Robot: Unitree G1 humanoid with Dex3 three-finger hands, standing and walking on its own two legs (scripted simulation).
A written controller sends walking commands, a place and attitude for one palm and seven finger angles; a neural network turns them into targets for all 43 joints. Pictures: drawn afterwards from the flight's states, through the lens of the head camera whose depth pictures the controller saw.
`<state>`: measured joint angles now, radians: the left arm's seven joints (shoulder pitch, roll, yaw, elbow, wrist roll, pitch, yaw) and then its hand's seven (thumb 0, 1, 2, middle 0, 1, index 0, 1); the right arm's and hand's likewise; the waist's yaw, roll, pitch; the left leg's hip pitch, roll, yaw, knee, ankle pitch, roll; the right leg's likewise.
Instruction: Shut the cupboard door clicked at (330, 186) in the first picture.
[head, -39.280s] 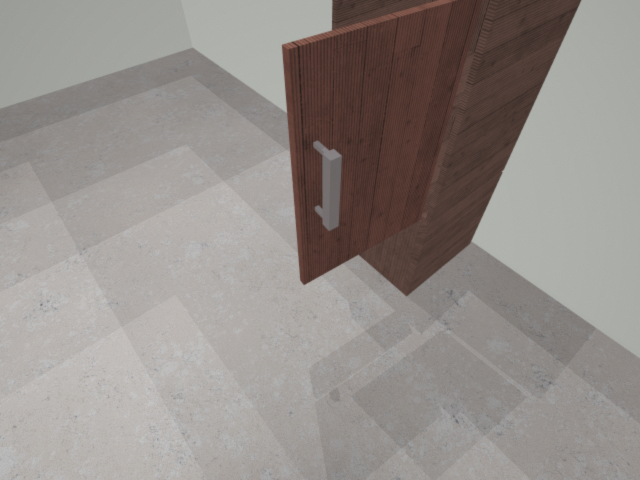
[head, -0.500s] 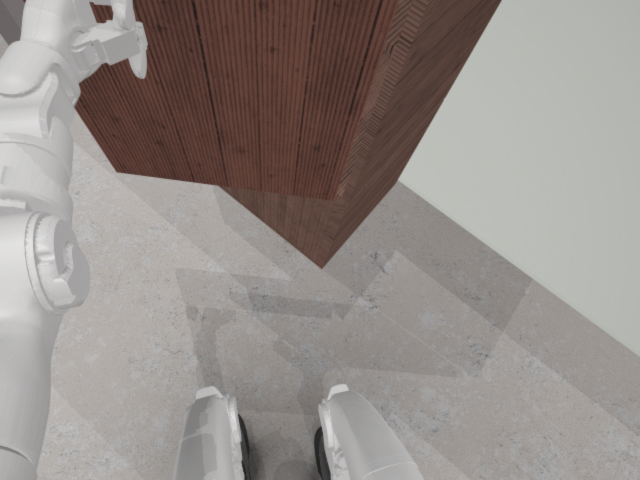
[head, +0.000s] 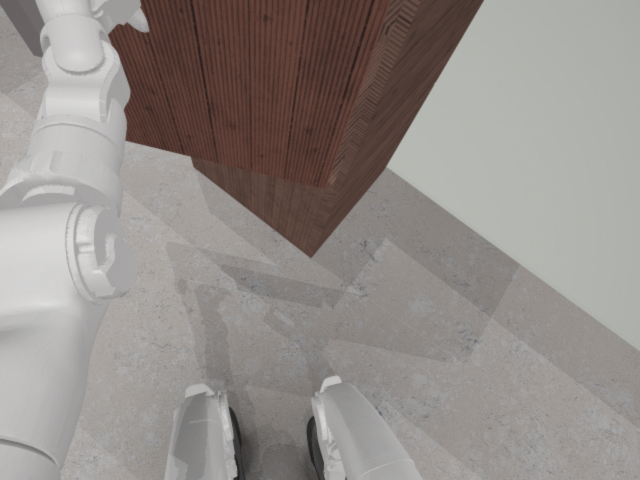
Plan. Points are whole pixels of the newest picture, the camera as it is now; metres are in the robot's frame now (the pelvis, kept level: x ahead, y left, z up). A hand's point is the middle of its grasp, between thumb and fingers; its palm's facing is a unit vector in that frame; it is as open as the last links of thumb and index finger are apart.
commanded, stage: pull the fist back off the door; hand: left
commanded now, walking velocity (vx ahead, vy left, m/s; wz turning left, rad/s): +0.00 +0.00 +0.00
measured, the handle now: out of the picture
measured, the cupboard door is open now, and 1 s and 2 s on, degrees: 27 26 26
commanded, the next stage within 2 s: draw the hand back to the body in 0.64 s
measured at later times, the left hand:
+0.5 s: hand (152, 53) +0.54 +0.09 +0.12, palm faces +0.14 -0.99 -0.03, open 3.1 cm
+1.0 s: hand (105, 82) +0.48 +0.12 +0.16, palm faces +0.16 -0.99 -0.04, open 3.1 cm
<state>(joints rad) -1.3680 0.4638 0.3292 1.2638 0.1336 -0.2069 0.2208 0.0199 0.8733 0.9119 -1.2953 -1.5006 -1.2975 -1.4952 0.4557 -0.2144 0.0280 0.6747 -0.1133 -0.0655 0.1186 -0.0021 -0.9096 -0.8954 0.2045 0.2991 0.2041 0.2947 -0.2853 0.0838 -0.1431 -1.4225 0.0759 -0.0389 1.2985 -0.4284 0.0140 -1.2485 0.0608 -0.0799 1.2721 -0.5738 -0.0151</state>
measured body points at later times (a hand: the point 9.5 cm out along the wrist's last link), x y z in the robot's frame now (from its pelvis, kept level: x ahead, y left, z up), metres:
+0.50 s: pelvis +0.04 -0.02 +0.05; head +0.16 -0.01 +0.48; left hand +0.53 +0.14 +0.13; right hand +0.03 -0.28 -0.07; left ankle +0.07 +0.11 -0.60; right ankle +0.01 -0.12 -0.60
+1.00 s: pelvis +0.03 -0.03 +0.07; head +0.11 -0.04 +0.51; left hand +0.46 +0.17 +0.16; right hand +0.07 -0.27 -0.07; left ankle +0.07 +0.11 -0.60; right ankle +0.01 -0.12 -0.60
